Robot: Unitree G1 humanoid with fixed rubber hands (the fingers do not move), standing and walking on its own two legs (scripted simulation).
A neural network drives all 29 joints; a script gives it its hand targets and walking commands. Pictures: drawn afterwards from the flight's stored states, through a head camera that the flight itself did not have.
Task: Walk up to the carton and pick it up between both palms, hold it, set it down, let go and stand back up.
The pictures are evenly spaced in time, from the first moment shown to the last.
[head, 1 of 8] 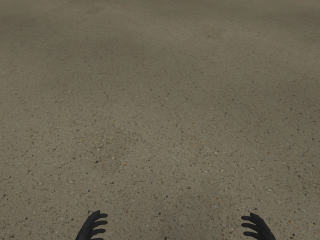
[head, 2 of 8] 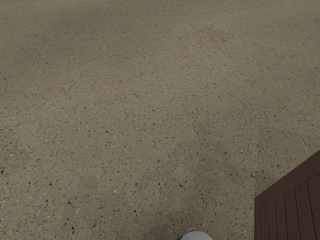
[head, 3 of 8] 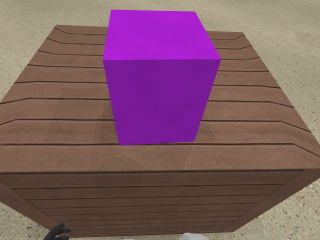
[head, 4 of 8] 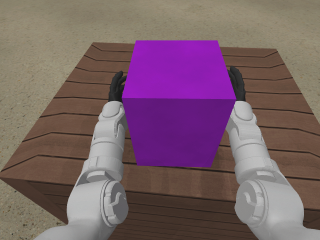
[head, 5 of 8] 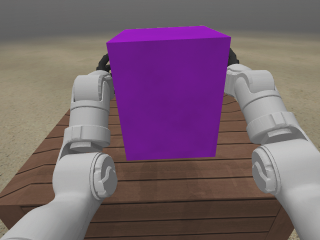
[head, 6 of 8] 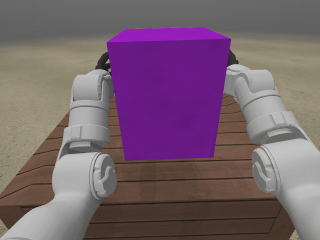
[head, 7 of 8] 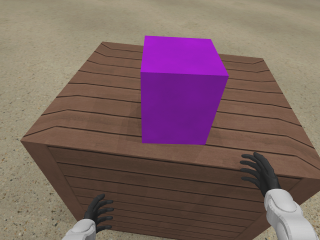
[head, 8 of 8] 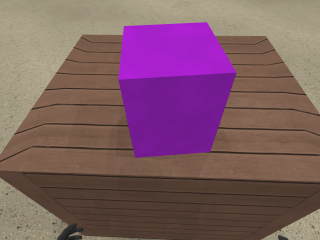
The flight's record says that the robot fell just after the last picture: no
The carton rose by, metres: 0.19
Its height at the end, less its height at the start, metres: +0.00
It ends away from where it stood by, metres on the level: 0.06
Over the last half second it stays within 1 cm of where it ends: yes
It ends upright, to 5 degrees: yes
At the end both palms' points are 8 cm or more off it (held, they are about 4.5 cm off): yes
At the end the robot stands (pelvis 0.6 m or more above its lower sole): yes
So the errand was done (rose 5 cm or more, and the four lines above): yes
